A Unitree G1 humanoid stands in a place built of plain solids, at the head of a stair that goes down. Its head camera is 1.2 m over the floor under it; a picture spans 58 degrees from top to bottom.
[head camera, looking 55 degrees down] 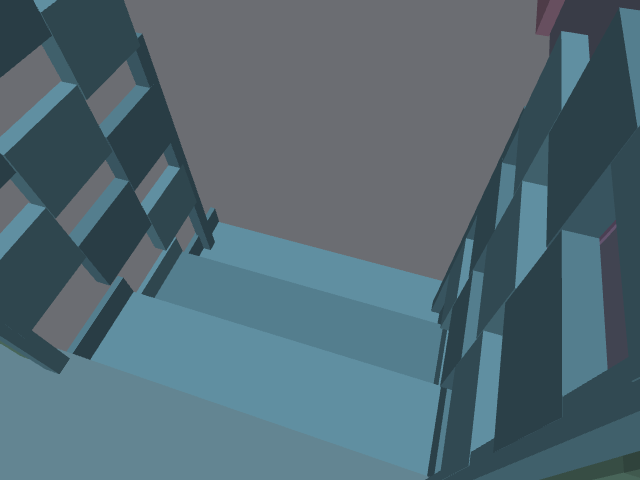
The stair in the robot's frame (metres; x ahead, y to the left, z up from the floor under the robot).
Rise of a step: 0.15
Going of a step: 0.28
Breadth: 1.12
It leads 18 degrees to the right of straight ahead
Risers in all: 4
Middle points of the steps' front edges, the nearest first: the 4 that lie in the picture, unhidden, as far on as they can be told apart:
0.29 0.23 0.00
0.56 0.14 -0.15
0.83 0.05 -0.29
1.09 -0.03 -0.44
